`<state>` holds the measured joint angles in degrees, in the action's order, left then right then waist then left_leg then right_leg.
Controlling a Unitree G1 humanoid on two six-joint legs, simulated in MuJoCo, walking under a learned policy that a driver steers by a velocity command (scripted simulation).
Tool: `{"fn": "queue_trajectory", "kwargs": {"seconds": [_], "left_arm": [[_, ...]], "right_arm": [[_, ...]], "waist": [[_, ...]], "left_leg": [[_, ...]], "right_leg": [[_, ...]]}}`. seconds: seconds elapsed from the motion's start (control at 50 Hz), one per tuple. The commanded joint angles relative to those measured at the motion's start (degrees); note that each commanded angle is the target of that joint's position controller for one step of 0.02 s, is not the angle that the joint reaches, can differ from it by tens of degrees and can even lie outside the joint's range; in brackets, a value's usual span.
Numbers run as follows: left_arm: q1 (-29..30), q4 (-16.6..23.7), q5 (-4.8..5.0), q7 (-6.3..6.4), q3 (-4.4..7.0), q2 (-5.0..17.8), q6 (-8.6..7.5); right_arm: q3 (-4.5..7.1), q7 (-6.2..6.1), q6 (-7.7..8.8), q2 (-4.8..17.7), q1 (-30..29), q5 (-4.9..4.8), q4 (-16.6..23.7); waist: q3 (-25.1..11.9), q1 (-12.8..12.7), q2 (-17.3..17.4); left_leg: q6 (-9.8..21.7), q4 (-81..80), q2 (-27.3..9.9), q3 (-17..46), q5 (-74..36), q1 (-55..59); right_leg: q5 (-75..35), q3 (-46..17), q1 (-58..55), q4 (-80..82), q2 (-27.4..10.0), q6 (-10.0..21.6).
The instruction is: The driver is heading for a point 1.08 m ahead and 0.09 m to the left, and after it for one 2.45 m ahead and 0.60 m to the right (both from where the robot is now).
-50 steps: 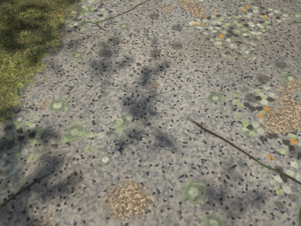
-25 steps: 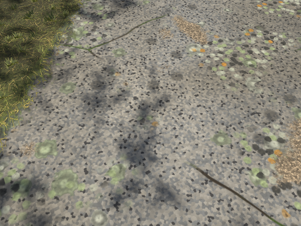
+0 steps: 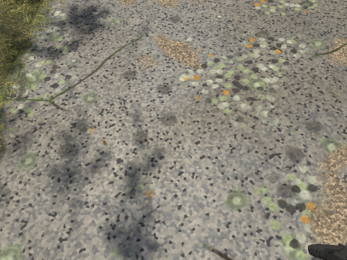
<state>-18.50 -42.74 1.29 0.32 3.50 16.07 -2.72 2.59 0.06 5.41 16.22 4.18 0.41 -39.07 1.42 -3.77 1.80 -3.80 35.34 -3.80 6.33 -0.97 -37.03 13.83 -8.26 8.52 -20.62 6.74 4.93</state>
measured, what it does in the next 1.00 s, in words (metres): walks ahead: left foot, then right foot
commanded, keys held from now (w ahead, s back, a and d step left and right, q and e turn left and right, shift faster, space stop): w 0.62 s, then w+q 0.38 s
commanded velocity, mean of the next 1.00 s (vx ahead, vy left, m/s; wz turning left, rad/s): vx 0.50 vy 0.00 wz -0.01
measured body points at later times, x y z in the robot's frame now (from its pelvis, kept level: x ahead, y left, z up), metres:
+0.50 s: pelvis +0.27 +0.03 +0.00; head +0.30 +0.03 +0.45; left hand +0.51 +0.23 -0.09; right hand +0.24 -0.25 -0.12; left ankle +0.22 +0.14 -0.74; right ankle +0.41 -0.15 -0.70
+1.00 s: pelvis +0.53 -0.05 +0.00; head +0.55 -0.05 +0.45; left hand +0.56 +0.23 -0.12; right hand +0.70 -0.31 -0.11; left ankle +0.70 +0.12 -0.68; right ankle +0.45 -0.14 -0.74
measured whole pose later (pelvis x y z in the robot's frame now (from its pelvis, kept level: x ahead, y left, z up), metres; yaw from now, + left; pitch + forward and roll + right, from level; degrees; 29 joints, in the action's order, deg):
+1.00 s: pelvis +0.53 -0.05 +0.00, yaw +2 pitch +1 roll -2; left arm -19.2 -48.0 -0.7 -0.1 3.6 15.2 -5.3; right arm 3.4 1.3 2.1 16.5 9.7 -1.2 -43.7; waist 0.8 -3.6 2.6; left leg -0.1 44.9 -5.6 3.8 -2.5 -40.2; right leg 14.1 10.4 -0.9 -11.9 2.8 2.6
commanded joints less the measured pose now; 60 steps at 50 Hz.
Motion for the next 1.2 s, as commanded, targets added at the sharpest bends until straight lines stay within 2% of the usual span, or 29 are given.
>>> {"fn": "queue_trajectory", "kwargs": {"seconds": [0.02,0.08,0.12,0.14,0.16,0.18,0.2,0.22,0.24,0.28,0.4,0.48,0.54,0.58,0.62,0.64,0.66,0.68,0.7,0.72,0.74,0.78,0.86,0.96,1.06,1.12,1.16,1.18,1.2], "left_arm": [[-2.46,2.35,0.35,0.68,2.58,9.32,0.06],[-2.78,1.87,-0.23,0.79,2.48,8.71,0.39],[-1.57,2.41,-0.6,0.44,1.7,6.56,0.35],[-1.63,3.56,-1.51,0.34,0.62,4.2,0.12],[-10.99,3.67,0.18,0.21,-0.4,0.83,-0.61],[-9.22,2.65,0.71,0.3,0.25,6.06,-0.97],[-1.7,3.76,0.66,0.19,1.04,8.92,-1.05],[2.65,4.95,-0.02,0.25,0.86,8.23,-1.12],[4.94,5.8,-0.84,0.06,0.9,7.51,-1.42],[3.71,5.7,-0.74,-0.43,0.78,5.73,-1.42],[10.78,7.43,-1.12,-0.95,-0.89,1.78,-1.58],[17.07,8.73,-0.45,-1.66,-0.87,2.3,-2.04],[19.9,10.15,-0.18,-2.36,-0.53,3.26,-2.39],[17.45,9.78,-0.33,-2.55,0.09,4.61,-2.61],[4.34,6.08,-0.98,-1.82,2.3,8.73,-2.49],[-6.0,4.8,-1.78,-1.07,3.43,13.5,-2.18],[-6.83,4.07,-1.8,-1.49,3.69,15.61,-1.84],[-5.77,4.32,-1.1,-1.55,2.43,10.14,-1.85],[-2.54,4.39,-0.9,-1.45,1.68,8.23,-2.01],[1.08,4.55,-1.31,-1.57,1.18,6.93,-2.18],[3.7,4.47,-1.62,-1.76,0.83,5.39,-2.46],[5.69,3.72,-2.08,-1.8,0.84,4.4,-3.43],[4.92,1.12,-2.4,-1.12,1.6,5.81,-4.32],[3.57,-0.86,-1.98,-0.15,1.93,7.42,-3.7],[-1.19,-3.72,-0.9,0.32,2.61,9.2,-1.66],[0.02,-3.55,-0.45,0.98,3.18,11.32,-0.3],[1.61,-3.06,-0.2,1.61,3.37,12.43,0.56],[1.92,-2.31,-0.49,1.89,2.89,11.6,0.24],[-3.89,0.66,-2.8,0.72,0.08,2.68,-1.31]], "right_arm": [[1.12,0.72,1.52,4.55,-5.87,-0.69,5.1],[1.79,1.4,2.38,6.04,-3.65,-0.62,4.61],[3.04,0.93,2.94,8.24,5.14,0.21,2.66],[3.81,0.53,2.99,11.36,13.88,0.88,1.89],[5.32,0.97,2.15,16.01,19.57,0.71,-1.38],[4.17,1.33,1.91,10.58,19.98,-1.13,-1.23],[3.24,1.12,1.64,7.47,17.23,-1.15,-0.84],[2.72,1.06,1.19,6.85,14.19,-0.34,-0.29],[2.3,1.06,0.94,5.85,12.39,-0.09,-0.53],[1.71,1.02,1.06,4.57,11.28,0.2,-0.84],[2.65,0.45,0.51,8.62,13.27,-1.04,-3.26],[2.65,0.46,-0.23,9.54,16.93,-1.71,-5.46],[2.81,0.34,-1.02,10.17,18.49,-2.01,-6.83],[3.07,0.04,-1.67,11.09,17.82,-2.03,-7.26],[2.28,-0.26,-1.92,9.38,17.19,-1.68,-6.99],[0.65,-0.33,-1.63,5.4,17.58,0.14,-5.16],[-0.57,-0.07,-0.53,1.12,24.19,-1.1,-4.8],[0.98,0.12,-0.01,7.66,20.06,-2.38,-5.53],[1.62,0.31,0.22,9.27,15.31,-3.03,-4.21],[1.57,0.1,-0.01,8.38,13.37,-2.56,-4.14],[1.79,0.01,-0.51,7.76,12.73,-1.9,-4.11],[1.72,0.03,-1.91,5.64,14.98,-2.1,-4.95],[1.74,-0.16,-3.09,3.97,11.78,-1.82,-3.74],[1.07,1.34,-2.54,2.4,3.97,-1.53,-1.31],[0.54,3.13,-2.51,1.7,-4.1,-1.65,3.46],[1.58,3.88,-2.81,3.65,-2.16,-1.65,4.92],[3.93,3.42,-3.12,7.66,9.55,-1.79,2.71],[5.91,2.33,-3.56,11.67,19.15,-1.77,0.45],[7.05,1.48,-3.52,18.27,19.7,-2.15,0.15]], "waist": [[-2.08,-0.75,-6.84],[-2.26,0.61,-8.69],[-7.09,5.37,-8.33],[-15.0,8.96,-2.55],[-20.68,5.69,17.25],[-17.02,7.68,11.73],[-9.06,9.19,5.63],[-5.25,8.27,1.3],[-2.02,7.19,0.73],[-1.87,4.85,3.78],[-1.05,6.14,2.72],[0.03,8.48,2.85],[1.06,8.4,3.25],[-0.04,6.0,3.67],[-8.36,-0.58,1.74],[-17.36,-3.88,-7.19],[-22.51,-0.5,-21.18],[-16.77,-2.64,-12.73],[-9.73,-2.03,-9.82],[-6.5,-0.1,-6.15],[-3.77,1.45,-6.27],[-2.91,3.84,-7.87],[-0.38,4.18,-5.06],[1.91,1.53,-4.11],[4.36,-1.16,-3.54],[0.86,1.76,-6.38],[-5.95,8.82,-7.04],[-10.9,13.61,-3.64],[-15.44,7.45,12.18]], "left_leg": [[0.31,-5.68,3.6,-2.43,-2.96,7.86],[3.1,-8.09,3.26,-2.65,2.17,10.48],[7.0,-10.5,2.15,-2.95,2.37,24.45],[10.98,-8.94,-6.85,6.54,2.25,38.77],[21.41,-13.32,-18.19,32.39,13.17,56.62],[20.69,-17.43,-18.84,38.87,27.74,55.64],[18.12,-18.39,-16.29,30.58,28.31,48.8],[16.71,-19.3,-13.8,24.04,22.69,42.11],[16.83,-20.62,-11.88,19.82,16.47,36.98],[16.17,-22.79,-8.83,14.02,8.78,32.08],[16.63,-26.42,-7.49,4.04,-0.68,28.75],[15.06,-25.67,-7.24,1.05,-0.22,29.49],[14.0,-23.52,-9.61,2.07,-0.89,33.72],[12.73,-19.74,-10.2,1.69,-7.14,35.63],[9.8,-3.53,-5.6,-2.94,-17.08,31.07],[7.32,16.02,-1.34,-5.5,1.62,18.56],[5.13,31.54,6.52,-3.25,34.31,-0.52],[5.4,37.28,3.44,1.56,33.43,-6.62],[5.9,36.88,1.24,0.78,27.67,-8.4],[5.53,34.63,-1.04,-0.21,22.88,-5.95],[5.05,31.98,-2.37,-0.27,19.71,-4.23],[4.29,30.43,-3.62,0.02,16.07,0.67],[2.93,24.97,-3.36,1.62,8.34,-3.49],[3.59,9.43,-2.31,-2.75,-4.19,-2.15],[6.06,1.63,-1.23,-6.9,0.41,-5.53],[9.01,0.75,3.09,-11.65,8.92,1.85],[12.23,-1.93,7.45,-13.26,10.18,18.42],[15.01,-5.02,5.28,-6.79,7.63,35.74],[25.34,-6.49,-10.38,23.22,11.32,57.89]], "right_leg": [[-10.0,-10.62,2.33,2.8,-12.91,7.26],[-12.43,-14.15,-2.8,-1.75,-15.62,6.07],[-20.91,-11.7,-1.48,-11.54,-11.88,3.62],[-12.73,-7.2,5.43,-26.8,-8.34,1.52],[15.06,-0.64,26.4,-45.54,0.1,-2.73],[18.78,-3.18,34.65,-52.17,-3.28,-3.04],[13.63,-2.73,36.96,-53.72,-5.35,-2.97],[9.72,-0.25,35.84,-52.25,-7.42,-3.01],[6.98,0.66,35.31,-48.75,-9.04,-3.2],[4.48,2.16,30.5,-43.72,-11.24,-3.56],[-6.93,5.99,27.95,-24.32,-12.11,-5.44],[-15.21,7.43,23.43,-14.4,-10.05,-5.43],[-12.36,7.29,23.12,-10.64,-9.4,-3.67],[-9.64,8.27,18.31,-8.1,-8.31,-2.0],[-10.46,8.54,-1.59,-6.62,-8.16,1.22],[-12.58,-6.29,-18.63,-7.89,-21.21,5.4],[0.64,-30.25,-30.63,-0.31,-30.58,13.01],[8.33,-29.01,-26.29,2.41,-28.87,10.97],[6.22,-20.38,-19.22,3.48,-27.1,8.77],[1.34,-14.6,-12.35,5.13,-24.61,7.51],[-2.62,-10.09,-7.35,7.11,-22.65,7.03],[-7.83,-4.09,-1.75,10.51,-21.05,6.62],[-17.58,4.43,-1.16,12.97,-21.04,6.77],[-19.93,13.42,-3.33,14.14,-19.43,4.48],[-26.04,16.64,-13.56,10.43,-22.63,3.66],[-49.87,19.15,-16.66,1.39,-23.01,1.85],[-59.25,20.87,-13.07,-15.54,-21.31,-0.11],[-46.82,21.02,-1.39,-30.86,-18.97,-2.44],[9.23,18.54,26.54,-52.46,-8.05,-6.32]]}}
